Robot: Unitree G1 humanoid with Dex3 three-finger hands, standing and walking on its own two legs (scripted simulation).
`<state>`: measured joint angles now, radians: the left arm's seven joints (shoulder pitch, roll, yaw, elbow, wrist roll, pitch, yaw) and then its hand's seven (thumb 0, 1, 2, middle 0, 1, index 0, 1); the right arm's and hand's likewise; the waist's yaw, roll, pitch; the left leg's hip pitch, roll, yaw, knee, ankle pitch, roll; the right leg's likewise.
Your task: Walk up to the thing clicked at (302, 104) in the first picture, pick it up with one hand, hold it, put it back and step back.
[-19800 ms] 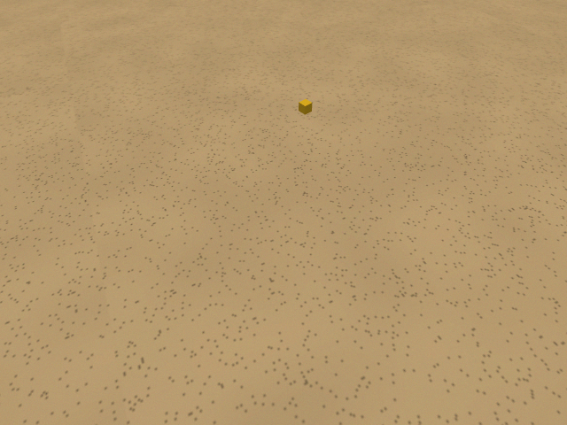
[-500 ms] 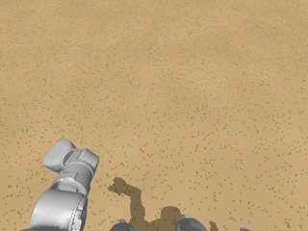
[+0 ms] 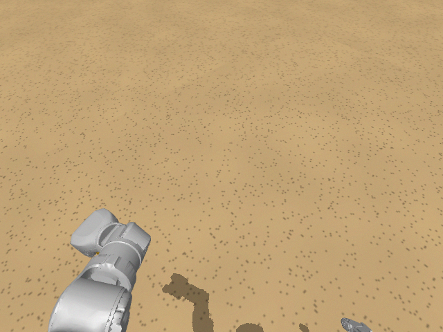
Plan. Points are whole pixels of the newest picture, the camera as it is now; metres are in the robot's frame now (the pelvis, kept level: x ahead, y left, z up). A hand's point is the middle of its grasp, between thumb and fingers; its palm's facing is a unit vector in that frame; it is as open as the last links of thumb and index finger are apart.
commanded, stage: hold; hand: left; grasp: from above
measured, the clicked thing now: (115, 248) +0.33 +0.24 -0.10
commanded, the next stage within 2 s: crouch in 1.64 s
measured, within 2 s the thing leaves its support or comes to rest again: neither
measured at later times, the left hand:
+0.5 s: hand (110, 235) +0.33 +0.23 -0.04, palm faces -0.21 -0.39 -0.90, open 8.9 cm
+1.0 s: hand (112, 236) +0.32 +0.22 -0.02, palm faces -0.19 -0.40 -0.90, open 9.0 cm
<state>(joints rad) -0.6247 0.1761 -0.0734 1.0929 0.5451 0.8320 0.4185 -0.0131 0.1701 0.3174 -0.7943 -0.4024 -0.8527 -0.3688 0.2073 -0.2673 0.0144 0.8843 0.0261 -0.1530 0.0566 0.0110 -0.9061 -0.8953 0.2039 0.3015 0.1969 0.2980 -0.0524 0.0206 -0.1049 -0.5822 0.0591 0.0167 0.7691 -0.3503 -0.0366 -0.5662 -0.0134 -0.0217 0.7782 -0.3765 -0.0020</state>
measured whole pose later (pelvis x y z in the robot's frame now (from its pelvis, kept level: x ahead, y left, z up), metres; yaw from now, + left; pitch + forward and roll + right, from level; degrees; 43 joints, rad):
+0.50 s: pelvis +0.02 +0.00 +0.01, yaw +0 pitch +7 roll +0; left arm -0.61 0.16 -0.11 1.04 0.54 0.86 0.40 -0.03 0.16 0.36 -0.78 -0.42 -0.81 -0.45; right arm 0.19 -0.27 0.02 0.85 0.03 -0.12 0.08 0.01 -0.91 -0.90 0.20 0.30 0.20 0.30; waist -0.02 0.03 -0.08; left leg -0.45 0.05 0.03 0.66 -0.33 -0.03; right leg -0.44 -0.02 -0.02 0.68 -0.36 0.00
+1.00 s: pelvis +0.02 +0.00 +0.02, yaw +0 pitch +5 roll +1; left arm -0.59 0.13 -0.12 0.98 0.52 0.93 0.40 -0.04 0.11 0.44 -0.79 -0.43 -0.80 -0.48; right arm 0.15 -0.27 0.02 0.85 0.03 -0.11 0.09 0.01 -0.91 -0.90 0.20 0.30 0.20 0.30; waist 0.00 0.04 -0.08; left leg -0.39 0.05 0.03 0.60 -0.30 -0.04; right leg -0.38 -0.02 -0.02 0.63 -0.34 0.00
